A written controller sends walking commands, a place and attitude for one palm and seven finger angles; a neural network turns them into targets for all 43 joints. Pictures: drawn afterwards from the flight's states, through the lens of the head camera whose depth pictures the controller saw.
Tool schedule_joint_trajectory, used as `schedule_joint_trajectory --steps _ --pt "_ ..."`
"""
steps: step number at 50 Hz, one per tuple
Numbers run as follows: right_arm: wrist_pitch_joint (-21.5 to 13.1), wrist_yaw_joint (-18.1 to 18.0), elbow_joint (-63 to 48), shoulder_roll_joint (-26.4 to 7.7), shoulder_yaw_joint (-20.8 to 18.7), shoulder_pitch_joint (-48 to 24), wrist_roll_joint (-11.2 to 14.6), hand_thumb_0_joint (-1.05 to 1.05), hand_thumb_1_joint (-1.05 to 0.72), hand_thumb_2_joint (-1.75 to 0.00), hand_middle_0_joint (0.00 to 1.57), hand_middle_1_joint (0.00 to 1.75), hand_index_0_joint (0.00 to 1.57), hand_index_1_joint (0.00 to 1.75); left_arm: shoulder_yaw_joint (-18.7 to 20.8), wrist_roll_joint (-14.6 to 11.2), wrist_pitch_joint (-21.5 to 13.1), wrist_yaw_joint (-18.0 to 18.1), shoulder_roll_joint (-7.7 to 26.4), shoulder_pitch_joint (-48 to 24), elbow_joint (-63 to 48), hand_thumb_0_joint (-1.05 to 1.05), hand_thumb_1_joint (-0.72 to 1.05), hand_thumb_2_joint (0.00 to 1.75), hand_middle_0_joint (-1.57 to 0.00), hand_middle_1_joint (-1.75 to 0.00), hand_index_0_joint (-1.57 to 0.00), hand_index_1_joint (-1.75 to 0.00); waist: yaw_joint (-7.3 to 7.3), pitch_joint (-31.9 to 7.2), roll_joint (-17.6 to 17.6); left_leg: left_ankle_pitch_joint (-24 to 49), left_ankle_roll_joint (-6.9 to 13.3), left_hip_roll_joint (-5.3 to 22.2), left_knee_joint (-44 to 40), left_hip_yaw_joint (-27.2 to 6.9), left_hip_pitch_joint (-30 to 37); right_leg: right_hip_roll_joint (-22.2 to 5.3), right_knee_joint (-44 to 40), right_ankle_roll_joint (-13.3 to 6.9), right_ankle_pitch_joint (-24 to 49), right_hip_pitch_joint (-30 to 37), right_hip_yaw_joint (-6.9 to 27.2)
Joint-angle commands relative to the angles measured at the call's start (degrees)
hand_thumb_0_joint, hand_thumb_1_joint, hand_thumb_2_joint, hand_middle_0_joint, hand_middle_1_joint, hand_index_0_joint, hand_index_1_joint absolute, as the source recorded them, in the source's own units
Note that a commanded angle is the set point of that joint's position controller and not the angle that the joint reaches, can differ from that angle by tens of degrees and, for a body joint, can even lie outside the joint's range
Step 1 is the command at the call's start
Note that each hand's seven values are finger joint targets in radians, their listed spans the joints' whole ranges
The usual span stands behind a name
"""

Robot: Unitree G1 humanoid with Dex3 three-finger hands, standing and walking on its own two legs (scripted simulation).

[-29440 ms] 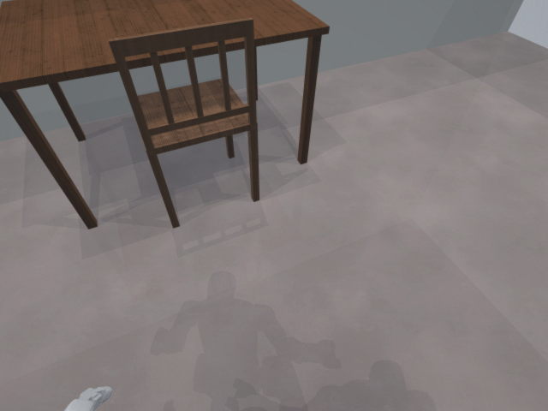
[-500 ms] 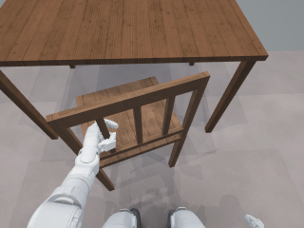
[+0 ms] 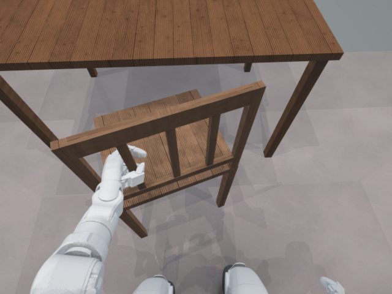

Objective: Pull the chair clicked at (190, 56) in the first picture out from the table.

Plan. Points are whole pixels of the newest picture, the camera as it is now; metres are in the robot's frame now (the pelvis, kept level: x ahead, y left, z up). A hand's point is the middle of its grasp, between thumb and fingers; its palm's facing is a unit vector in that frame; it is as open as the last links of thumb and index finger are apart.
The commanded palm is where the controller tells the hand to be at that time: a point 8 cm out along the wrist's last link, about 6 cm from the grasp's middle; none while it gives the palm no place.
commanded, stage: step backward, pulling the chair out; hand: left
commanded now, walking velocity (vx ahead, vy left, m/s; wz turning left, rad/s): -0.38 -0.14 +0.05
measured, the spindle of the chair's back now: (173, 154) +0.43 +0.06 -0.08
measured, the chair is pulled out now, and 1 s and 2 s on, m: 0.19 0.41 0.62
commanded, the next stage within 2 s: stop walking, hand still on the chair in 1.30 s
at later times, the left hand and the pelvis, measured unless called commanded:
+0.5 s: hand (139, 215) +0.28 +0.12 -0.06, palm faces -0.03 -0.98 -0.20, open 5.2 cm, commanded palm +0.28 +0.17 -0.06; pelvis -0.09 +0.00 +0.01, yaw -1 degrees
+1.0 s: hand (128, 280) +0.15 +0.13 -0.06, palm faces +0.00 -0.97 -0.24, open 5.3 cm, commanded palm +0.15 +0.17 -0.05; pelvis -0.22 -0.01 +0.00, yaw -1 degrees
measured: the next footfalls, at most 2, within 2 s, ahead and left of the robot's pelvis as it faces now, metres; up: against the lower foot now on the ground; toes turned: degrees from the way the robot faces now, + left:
right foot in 0.12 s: +0.06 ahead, -0.15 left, +0.00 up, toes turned -4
right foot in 0.60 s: -0.09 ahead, -0.15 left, +0.00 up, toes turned -4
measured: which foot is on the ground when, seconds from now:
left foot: down 0.00-0.68, up 0.70-0.80, down 0.82-1.00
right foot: down 0.00-0.02, up 0.04-0.10, down 0.12-0.40, up 0.42-0.58, down 0.60-1.00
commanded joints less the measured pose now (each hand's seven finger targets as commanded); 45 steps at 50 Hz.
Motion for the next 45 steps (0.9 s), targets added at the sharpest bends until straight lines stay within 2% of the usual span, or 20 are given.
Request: schedule_joint_trajectory --steps 1,4,6,10,12,13,17,19,20,22,23,25,28,30,34,36,38,40,42,45 --pt "-0.4 0.7 -7.3 -5.0 -2.3 1.9 -1.1 0.00 -0.90 -0.90 0.20 0.30 0.20 0.30 -1.6 1.3 -3.7 -0.6 8.4 -21.4 -15.3 0.00 0.90 0.90 -0.50 -1.45 -0.50 -1.45 1.93 -30.1 14.5 33.1 5.0 16.0 -8.3 -12.2 12.2 1.1 6.7 -1.7 -0.7 12.3 1.7" --pt "0.1 1.5 -7.7 -5.0 -2.9 2.2 -1.5 0.00 -0.90 -0.90 0.20 0.30 0.20 0.30 -0.1 1.7 -3.5 -0.4 9.1 -18.3 -13.9 0.00 0.90 0.90 -0.50 -1.45 -0.50 -1.45 2.35 -27.0 15.6 35.6 6.2 18.3 -7.6 -13.4 12.0 2.1 5.9 -2.6 -7.6 10.6 2.2" --pt "0.0 2.0 -7.3 -4.8 -3.2 3.5 -1.4 0.00 -0.90 -0.90 0.20 0.30 0.20 0.30 0.0 2.2 -4.3 -0.6 9.3 -17.7 -13.6 0.00 0.90 0.90 -0.50 -1.45 -0.50 -1.45 2.03 -28.4 11.1 40.7 4.6 16.9 -2.0 -11.1 14.1 0.6 -1.8 -3.4 9.3 14.7 3.5" --pt "0.5 0.5 -6.7 -5.0 -3.6 4.3 -0.4 0.00 -0.90 -0.90 0.20 0.30 0.20 0.30 2.1 2.0 -4.9 -0.4 14.5 -19.0 -12.6 0.00 0.90 0.90 -0.50 -1.45 -0.50 -1.45 0.44 -34.3 -0.9 21.4 -1.6 8.5 3.1 -2.8 8.0 -8.6 -4.9 -7.2 41.1 26.7 9.6" --pt "0.7 0.4 -8.1 -3.9 -2.8 1.2 -0.3 0.00 -0.90 -0.90 0.20 0.30 0.20 0.30 2.0 1.4 -4.2 -0.8 15.6 -18.6 -12.9 0.00 0.90 0.90 -0.50 -1.45 -0.50 -1.45 1.38 -31.5 -1.1 -6.2 -2.3 4.1 8.4 -2.0 3.9 -14.3 -9.9 -9.4 36.4 23.4 13.0" --pt "0.8 0.2 -7.8 -4.1 -2.5 0.8 -0.3 0.00 -0.90 -0.90 0.20 0.30 0.20 0.30 2.5 1.1 -3.3 -0.7 16.2 -16.2 -11.2 0.00 0.90 0.90 -0.50 -1.45 -0.50 -1.45 1.80 -30.0 -1.1 -10.0 -2.1 3.5 8.9 -2.9 2.9 -15.4 -11.0 -10.0 32.1 21.9 13.2" --pt "0.5 -0.2 -7.0 -4.2 -1.4 2.0 -0.5 0.00 -0.90 -0.90 0.20 0.30 0.20 0.30 0.8 1.0 -1.8 -0.7 12.6 -16.1 -11.8 0.00 0.90 0.90 -0.50 -1.45 -0.50 -1.45 0.99 -26.9 -8.8 -2.7 -0.7 4.4 -3.6 -3.2 6.4 -10.8 -10.2 -6.1 17.7 18.5 6.1" --pt "0.7 -0.7 -8.2 -6.5 -2.0 1.1 -0.8 0.00 -0.90 -0.90 0.20 0.30 0.20 0.30 -0.3 0.9 -2.1 -0.7 11.0 -17.5 -14.2 0.00 0.90 0.90 -0.50 -1.45 -0.50 -1.45 1.39 -25.7 1.9 16.3 3.0 11.7 -12.4 -10.6 9.1 -1.0 -2.7 -1.2 8.0 14.4 0.9" --pt "1.3 -0.2 -9.4 -5.6 -1.9 -0.8 -0.9 0.00 -0.90 -0.90 0.20 0.30 0.20 0.30 -1.6 0.6 -2.7 -1.0 9.0 -19.0 -15.6 0.00 0.90 0.90 -0.50 -1.45 -0.50 -1.45 1.84 -26.4 10.8 16.9 5.1 15.7 -14.5 -13.5 6.6 1.5 4.9 -1.1 -0.6 14.5 0.2" --pt "1.3 0.9 -10.2 -4.1 -1.6 -2.0 -1.6 0.00 -0.90 -0.90 0.20 0.30 0.20 0.30 -2.7 1.0 -3.1 -1.3 7.0 -21.3 -17.2 0.00 0.90 0.90 -0.50 -1.45 -0.50 -1.45 2.48 -24.7 18.4 6.7 7.9 19.8 -18.4 -16.7 4.1 3.2 13.8 -2.2 -16.7 11.0 0.7" --pt "1.4 0.8 -9.8 -4.1 -1.7 -1.6 -1.6 0.00 -0.90 -0.90 0.20 0.30 0.20 0.30 -2.2 0.9 -3.0 -0.9 7.7 -21.3 -16.7 0.00 0.90 0.90 -0.50 -1.45 -0.50 -1.45 2.71 -24.2 18.0 8.5 8.8 20.6 -17.7 -17.1 4.5 3.3 15.8 -2.6 -17.9 9.6 1.2" --pt "0.2 1.1 -7.4 -4.1 -2.2 1.7 -1.7 0.00 -0.90 -0.90 0.20 0.30 0.20 0.30 -2.3 1.1 -4.0 -0.7 7.4 -20.8 -15.1 0.00 0.90 0.90 -0.50 -1.45 -0.50 -1.45 2.35 -25.9 12.7 29.8 8.7 19.7 -9.5 -15.0 15.8 3.2 5.2 -2.7 -16.5 7.8 2.0" --pt "-1.3 1.4 -4.9 -4.9 -2.7 4.5 -1.6 0.00 -0.90 -0.90 0.20 0.30 0.20 0.30 -1.0 2.2 -5.4 -0.9 9.1 -19.6 -11.4 0.00 0.90 0.90 -0.50 -1.45 -0.50 -1.45 1.73 -28.9 10.6 43.7 6.1 17.3 -3.3 -11.9 25.5 3.8 -9.1 -2.6 -1.9 10.8 1.1" --pt "-1.0 1.4 -4.8 -4.1 -2.4 3.3 -1.3 0.00 -0.90 -0.90 0.20 0.30 0.20 0.30 -1.6 2.7 -6.5 -1.6 10.0 -20.6 -11.9 0.00 0.90 0.90 -0.50 -1.45 -0.50 -1.45 1.17 -29.5 7.8 38.6 3.1 13.8 -0.6 -6.5 20.7 0.0 -12.6 -3.1 21.3 17.5 3.6" --pt "-0.4 0.3 -6.4 -3.9 -2.6 -1.1 -0.2 0.00 -0.90 -0.90 0.20 0.30 0.20 0.30 2.2 1.7 -5.0 -1.0 16.9 -20.0 -10.1 0.00 0.90 0.90 -0.50 -1.45 -0.50 -1.45 1.86 -28.3 -4.2 -1.0 -1.5 4.6 8.5 -1.8 4.2 -12.6 -10.7 -7.5 37.4 23.6 11.0" --pt "-0.6 0.3 -7.0 -3.5 -1.9 -3.1 -0.3 0.00 -0.90 -0.90 0.20 0.30 0.20 0.30 1.8 1.5 -4.3 -1.0 16.0 -19.4 -10.3 0.00 0.90 0.90 -0.50 -1.45 -0.50 -1.45 2.82 -25.1 -3.7 -8.2 -1.2 3.7 10.3 -4.0 1.2 -15.1 -12.2 -9.0 28.1 20.6 11.9" --pt "-0.9 -0.2 -6.1 -3.7 -1.2 -2.3 -0.4 0.00 -0.90 -0.90 0.20 0.30 0.20 0.30 2.3 1.1 -3.6 -0.7 15.3 -17.1 -9.9 0.00 0.90 0.90 -0.50 -1.45 -0.50 -1.45 2.56 -23.7 -4.9 -5.9 -1.1 4.5 2.6 -4.7 3.3 -13.0 -10.5 -8.2 23.8 20.7 7.9" --pt "-1.3 -0.7 -5.7 -4.6 -1.3 0.2 -0.4 0.00 -0.90 -0.90 0.20 0.30 0.20 0.30 1.7 0.8 -3.3 -0.4 14.1 -16.5 -10.7 0.00 0.90 0.90 -0.50 -1.45 -0.50 -1.45 1.79 -26.3 -4.6 13.2 0.4 7.3 -9.4 -5.5 8.8 -7.3 -5.0 -4.2 20.9 20.6 3.9" --pt "-0.5 -0.4 -7.0 -5.7 -2.3 0.4 -0.8 0.00 -0.90 -0.90 0.20 0.30 0.20 0.30 0.4 0.8 -3.5 -0.6 11.3 -18.3 -12.1 0.00 0.90 0.90 -0.50 -1.45 -0.50 -1.45 2.21 -26.7 4.2 32.0 4.4 14.3 -9.2 -12.3 12.2 0.1 -0.1 -1.4 12.3 16.5 2.3" --pt "0.2 0.9 -8.1 -4.1 -1.8 -1.0 -1.7 0.00 -0.90 -0.90 0.20 0.30 0.20 0.30 -2.4 1.0 -3.7 -1.3 7.9 -21.5 -14.9 0.00 0.90 0.90 -0.50 -1.45 -0.50 -1.45 2.23 -26.1 17.5 26.5 7.2 17.8 -13.1 -15.1 11.1 2.6 6.6 -2.1 -14.3 12.5 1.5"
